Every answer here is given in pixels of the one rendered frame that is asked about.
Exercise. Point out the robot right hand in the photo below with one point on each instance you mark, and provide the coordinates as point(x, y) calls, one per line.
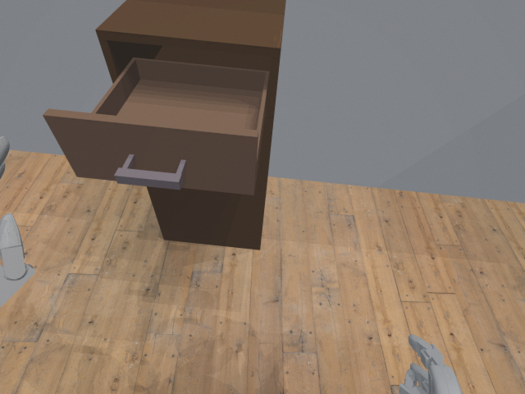
point(440, 378)

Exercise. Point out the cabinet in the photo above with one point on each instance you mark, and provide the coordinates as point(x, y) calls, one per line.
point(234, 33)

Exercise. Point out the handle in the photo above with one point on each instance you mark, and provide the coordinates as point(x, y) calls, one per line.
point(135, 177)

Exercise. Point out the robot left hand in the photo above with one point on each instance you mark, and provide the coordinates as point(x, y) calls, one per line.
point(15, 272)

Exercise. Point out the drawer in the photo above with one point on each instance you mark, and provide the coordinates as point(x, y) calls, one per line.
point(162, 112)

